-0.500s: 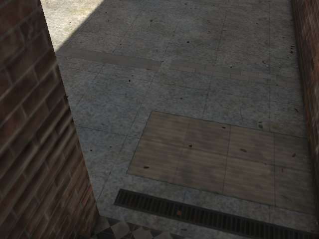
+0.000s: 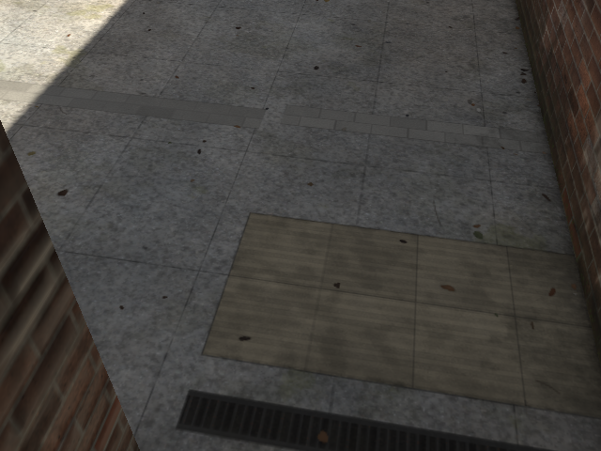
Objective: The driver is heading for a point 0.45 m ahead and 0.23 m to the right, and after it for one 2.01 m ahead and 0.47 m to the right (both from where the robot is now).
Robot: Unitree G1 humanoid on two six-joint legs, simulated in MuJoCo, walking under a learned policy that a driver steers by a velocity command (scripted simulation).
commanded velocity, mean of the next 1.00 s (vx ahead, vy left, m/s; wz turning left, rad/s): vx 0.39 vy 0.00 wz -0.49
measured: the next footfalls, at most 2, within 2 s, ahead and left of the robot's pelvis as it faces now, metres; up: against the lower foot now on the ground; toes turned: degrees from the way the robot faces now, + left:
right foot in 0.44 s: +0.26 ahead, -0.16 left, -0.21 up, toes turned -10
left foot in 0.86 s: +0.53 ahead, -0.03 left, -0.41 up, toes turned -33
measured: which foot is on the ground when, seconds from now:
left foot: down 0.00-0.44, up 0.46-0.84, down 0.86-1.00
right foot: up 0.00-0.42, down 0.44-0.88, up 0.90-1.00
